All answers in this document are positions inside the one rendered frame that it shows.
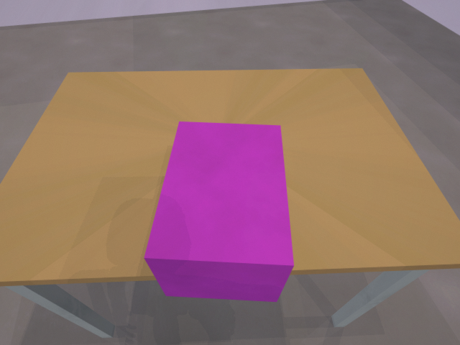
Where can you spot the carton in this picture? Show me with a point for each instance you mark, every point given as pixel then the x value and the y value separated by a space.
pixel 222 227

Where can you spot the table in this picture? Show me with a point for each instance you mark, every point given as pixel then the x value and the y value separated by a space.
pixel 78 203

